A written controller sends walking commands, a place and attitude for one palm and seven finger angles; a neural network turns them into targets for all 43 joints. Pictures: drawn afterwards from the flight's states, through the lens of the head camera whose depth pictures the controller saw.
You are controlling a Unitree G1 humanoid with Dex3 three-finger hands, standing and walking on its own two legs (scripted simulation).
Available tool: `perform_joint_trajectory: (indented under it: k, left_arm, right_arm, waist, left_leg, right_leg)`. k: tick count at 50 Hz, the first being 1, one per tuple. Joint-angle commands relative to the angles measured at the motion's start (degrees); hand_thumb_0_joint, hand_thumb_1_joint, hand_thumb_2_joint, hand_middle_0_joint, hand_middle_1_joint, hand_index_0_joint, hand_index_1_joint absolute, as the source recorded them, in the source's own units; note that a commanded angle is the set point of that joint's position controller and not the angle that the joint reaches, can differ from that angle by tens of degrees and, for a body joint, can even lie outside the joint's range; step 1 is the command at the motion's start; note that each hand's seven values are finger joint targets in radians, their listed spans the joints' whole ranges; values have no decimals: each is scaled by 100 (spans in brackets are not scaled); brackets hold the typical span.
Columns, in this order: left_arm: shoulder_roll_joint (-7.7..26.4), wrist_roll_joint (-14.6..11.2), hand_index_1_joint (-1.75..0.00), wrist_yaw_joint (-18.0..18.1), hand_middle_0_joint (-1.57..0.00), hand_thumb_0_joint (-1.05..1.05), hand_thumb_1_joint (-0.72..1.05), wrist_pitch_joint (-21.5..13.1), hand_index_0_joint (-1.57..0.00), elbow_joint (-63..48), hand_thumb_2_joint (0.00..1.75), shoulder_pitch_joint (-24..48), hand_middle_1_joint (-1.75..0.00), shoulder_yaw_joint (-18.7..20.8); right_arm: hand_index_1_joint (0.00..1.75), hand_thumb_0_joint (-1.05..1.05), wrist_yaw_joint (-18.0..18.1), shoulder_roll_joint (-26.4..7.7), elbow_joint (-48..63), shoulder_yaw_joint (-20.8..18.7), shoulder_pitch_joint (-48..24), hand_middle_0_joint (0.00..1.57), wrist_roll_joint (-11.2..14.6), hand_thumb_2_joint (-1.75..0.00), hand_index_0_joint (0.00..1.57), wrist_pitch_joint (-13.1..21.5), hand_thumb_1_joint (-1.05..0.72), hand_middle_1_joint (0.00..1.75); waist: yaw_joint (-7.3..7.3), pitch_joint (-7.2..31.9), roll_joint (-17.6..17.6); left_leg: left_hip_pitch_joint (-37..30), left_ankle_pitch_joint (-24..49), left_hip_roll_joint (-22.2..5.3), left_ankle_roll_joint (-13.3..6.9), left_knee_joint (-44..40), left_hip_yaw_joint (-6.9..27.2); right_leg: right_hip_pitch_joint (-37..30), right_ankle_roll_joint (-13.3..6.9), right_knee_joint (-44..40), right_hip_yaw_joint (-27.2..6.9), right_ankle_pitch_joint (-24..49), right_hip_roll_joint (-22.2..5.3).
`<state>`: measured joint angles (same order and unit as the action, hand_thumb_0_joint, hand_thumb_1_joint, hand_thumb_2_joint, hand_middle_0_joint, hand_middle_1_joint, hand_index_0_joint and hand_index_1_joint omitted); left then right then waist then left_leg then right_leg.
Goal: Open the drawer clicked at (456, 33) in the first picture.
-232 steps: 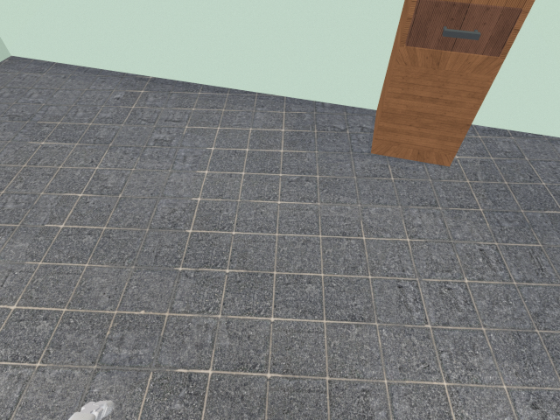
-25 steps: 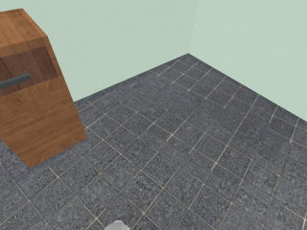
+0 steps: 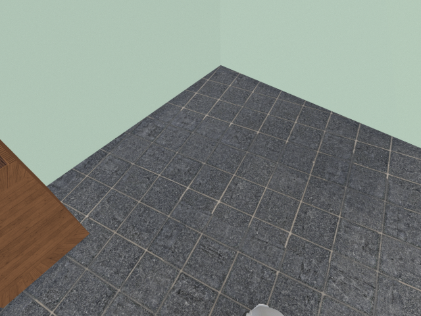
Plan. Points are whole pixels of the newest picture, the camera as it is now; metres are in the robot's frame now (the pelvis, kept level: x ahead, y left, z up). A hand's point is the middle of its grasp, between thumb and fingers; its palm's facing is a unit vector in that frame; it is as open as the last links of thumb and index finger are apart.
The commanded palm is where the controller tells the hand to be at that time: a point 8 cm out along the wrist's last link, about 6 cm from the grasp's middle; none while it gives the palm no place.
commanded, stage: turn to face it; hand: left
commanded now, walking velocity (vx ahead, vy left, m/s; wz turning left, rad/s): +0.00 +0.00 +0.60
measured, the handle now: out of the picture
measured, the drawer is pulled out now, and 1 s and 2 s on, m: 0.00 0.00 0.00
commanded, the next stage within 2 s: take the last steps up to it in 1.42 s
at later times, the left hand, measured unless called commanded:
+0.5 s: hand out of the picture +0.10 +0.23 -0.18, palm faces +0.30 -0.93 -0.21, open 7.4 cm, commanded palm none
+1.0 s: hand out of the picture +0.05 +0.17 -0.14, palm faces +0.54 -0.79 -0.30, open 7.4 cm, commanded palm none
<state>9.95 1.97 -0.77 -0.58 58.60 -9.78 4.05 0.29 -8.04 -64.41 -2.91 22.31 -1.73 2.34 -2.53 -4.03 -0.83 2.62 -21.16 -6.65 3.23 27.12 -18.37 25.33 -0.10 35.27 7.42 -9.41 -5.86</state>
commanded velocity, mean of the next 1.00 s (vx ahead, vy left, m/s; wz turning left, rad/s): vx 0.00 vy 0.00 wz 0.59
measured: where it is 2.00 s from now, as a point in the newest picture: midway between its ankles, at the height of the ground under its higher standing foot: outside the picture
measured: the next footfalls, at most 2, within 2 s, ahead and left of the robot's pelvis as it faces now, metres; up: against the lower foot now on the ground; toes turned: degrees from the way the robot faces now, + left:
right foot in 0.02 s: +0.15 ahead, -0.11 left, +0.00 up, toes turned -9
left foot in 0.42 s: +0.12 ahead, +0.13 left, +0.00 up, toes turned +23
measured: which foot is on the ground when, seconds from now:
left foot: down 0.00-0.02, up 0.04-0.40, down 0.42-0.82, up 0.84-1.00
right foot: up 0.00-0.00, down 0.02-0.42, up 0.44-0.80, down 0.82-1.00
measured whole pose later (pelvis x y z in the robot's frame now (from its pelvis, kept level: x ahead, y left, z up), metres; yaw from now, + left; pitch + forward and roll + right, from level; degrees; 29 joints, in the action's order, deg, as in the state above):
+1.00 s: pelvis +0.09 -0.04 +0.01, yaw +34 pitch -1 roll +2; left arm 10.1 1.6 1.5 1.0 50.2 -11.9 1.5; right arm -2.2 -15.6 -52.5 -5.4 8.7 -1.2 -4.8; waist -1.3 -4.6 -2.3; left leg 29.8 -22.8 -0.3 3.5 65.1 -0.8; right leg 12.9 -0.4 30.8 9.6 -16.7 -6.5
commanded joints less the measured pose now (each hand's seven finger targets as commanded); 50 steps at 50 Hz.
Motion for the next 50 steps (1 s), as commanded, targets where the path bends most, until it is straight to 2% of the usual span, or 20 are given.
perform_joint_trajectory:
  k: [1,2,4,9,16,19,20,21,22,24,26,28,34,38,39,40,41,43,45,50]
  left_arm:
    - [1305,-29,-30,137,-20,0,90,-330,-20,377,90,-2002,-30,209]
    - [1352,-116,-30,155,-20,0,90,-329,-20,320,90,-1900,-30,158]
    - [931,-93,-30,241,-20,0,90,-265,-20,38,90,-798,-30,86]
    - [626,-52,-30,314,-20,0,90,-176,-20,-300,90,-54,-30,33]
    - [966,-24,-30,299,-20,0,90,5,-20,-531,90,44,-30,169]
    - [1012,-79,-30,259,-20,0,90,100,-20,-658,90,67,-30,205]
    - [846,-111,-30,225,-20,0,90,157,-20,-793,90,75,-30,196]
    - [512,-143,-30,177,-20,0,90,188,-20,-1080,90,183,-30,148]
    - [623,-64,-30,185,-20,0,90,213,-20,-1233,90,576,-30,103]
    - [627,-69,-30,140,-20,0,90,168,-20,-1178,90,496,-30,166]
    - [707,-78,-30,108,-20,0,90,171,-20,-990,90,124,-30,179]
    - [725,-107,-30,109,-20,0,90,183,-20,-954,90,36,-30,158]
    - [686,-157,-30,172,-20,0,90,193,-20,-1147,90,158,-30,96]
    - [812,-184,-30,203,-20,0,90,124,-20,-1063,90,-470,-30,93]
    - [943,-169,-30,228,-20,0,90,82,-20,-1040,90,-732,-30,129]
    - [1426,-66,-30,271,-20,0,90,30,-20,-1055,90,-893,-30,215]
    - [1815,-32,-30,276,-20,0,90,44,-20,-1172,90,-745,-30,236]
    - [1469,-74,-30,321,-20,0,90,30,-20,-1283,90,-269,-30,194]
    - [1186,-54,-30,296,-20,0,90,5,-20,-1363,90,157,-30,79]
    - [1325,-29,-30,287,-20,0,90,17,-20,-1193,90,-353,-30,95]
  right_arm:
    - [30,0,7,-155,346,14,256,20,139,-90,20,85,-90,30]
    - [30,0,69,-315,365,3,187,20,165,-90,20,-39,-90,30]
    - [30,0,76,-340,351,-24,-46,20,124,-90,20,-127,-90,30]
    - [30,0,-21,-168,415,-45,-25,20,77,-90,20,-376,-90,30]
    - [30,0,-135,-407,1037,-111,-686,20,60,-90,20,-396,-90,30]
    - [30,0,-148,-727,1161,-191,-523,20,31,-90,20,-375,-90,30]
    - [30,0,-143,-1115,1182,-276,-293,20,4,-90,20,-341,-90,30]
    - [30,0,-104,-1702,1281,-405,-106,20,-37,-90,20,-310,-90,30]
    - [30,0,-38,-1849,1209,-429,11,20,-37,-90,20,-300,-90,30]
    - [30,0,23,-1664,1377,-373,-582,20,3,-90,20,-260,-90,30]
    - [30,0,36,-1488,1562,-302,-1074,20,19,-90,20,-213,-90,30]
    - [30,0,40,-1522,1595,-311,-1074,20,39,-90,20,-206,-90,30]
    - [30,0,-8,-1687,1564,-400,-974,20,16,-90,20,-323,-90,30]
    - [30,0,-56,-1716,1696,-436,-1387,20,52,-90,20,-398,-90,30]
    - [30,0,-71,-1591,1756,-427,-1463,20,88,-90,20,-402,-90,30]
    - [30,0,-115,-1231,1866,-378,-1428,20,140,-90,20,-411,-90,30]
    - [30,0,-128,-1050,2030,-337,-1546,20,100,-90,20,-407,-90,30]
    - [30,0,-135,-1266,1876,-416,-1556,20,49,-90,20,-524,-90,30]
    - [30,0,-212,-1146,1635,-365,-1356,20,39,-90,20,-569,-90,30]
    - [30,0,-242,-1011,1680,-270,-1706,20,71,-90,20,-590,-90,30]
  waist:
    - [794,1397,1828]
    - [789,1583,1468]
    - [521,811,1230]
    - [121,531,685]
    - [257,446,998]
    - [67,526,466]
    - [-70,519,-657]
    - [-202,354,-2180]
    - [-379,510,-1754]
    - [-55,725,-1247]
    - [157,842,-821]
    - [143,966,-641]
    - [-8,912,-718]
    - [292,948,-746]
    - [432,1018,-395]
    - [520,990,943]
    - [524,716,1993]
    - [286,420,1513]
    - [59,191,969]
    - [358,329,1109]
  left_leg:
    - [2499,-1281,204,-167,2990,552]
    - [2399,-1641,138,-183,3679,1356]
    - [2719,-854,-121,-161,4235,1694]
    - [2186,-244,-95,-16,3385,1468]
    - [2142,-126,21,-51,1768,1091]
    - [1222,777,139,-116,577,982]
    - [944,1281,-355,-384,-172,1965]
    - [706,2396,-1638,-1113,-1006,3915]
    - [822,2013,-1900,-1526,-1223,4463]
    - [732,1743,-1403,-1359,-970,3854]
    - [688,2158,-904,-1129,-805,3037]
    - [468,2706,-797,-1175,-717,2859]
    - [487,2867,-796,-1342,-562,3325]
    - [1208,2753,-438,-1064,-153,3413]
    - [1685,2226,-187,-818,196,3285]
    - [2824,743,492,-358,1248,2568]
    - [3355,-1168,1032,-73,2565,1926]
    - [3208,-871,652,-119,4050,2267]
    - [3136,-186,496,16,4442,2021]
    - [2808,-295,456,139,3278,1579]
  right_leg:
    - [-3573,-810,-1094,-2091,3088,-1936]
    - [-3071,-1065,-1495,-2216,2880,-2159]
    - [-2147,-948,-1789,-1669,1768,-1984]
    - [-1018,-669,-1923,-208,1231,-1631]
    - [-1394,-582,-1422,183,552,-1730]
    - [-955,-242,-540,486,-18,-1521]
    - [-376,65,392,687,-880,-1030]
    - [791,509,1720,697,-2717,-237]
    - [901,435,2845,-80,-2854,-69]
    - [1175,433,3377,-567,-1954,-109]
    - [894,494,3183,-587,-1357,-98]
    - [712,535,2743,-575,-1348,-26]
    - [126,524,1374,-580,-1715,224]
    - [-1163,440,-336,-409,-887,458]
    - [-1840,384,-1218,-519,-372,271]
    - [-2569,-5,-1985,-1758,-460,-999]
    - [-2135,-660,-2127,-2733,268,-2217]
    - [-1318,-798,-1978,-2262,433,-1951]
    - [-1243,-611,-1633,-1081,902,-1361]
    - [-1772,-640,-1530,-496,1293,-1389]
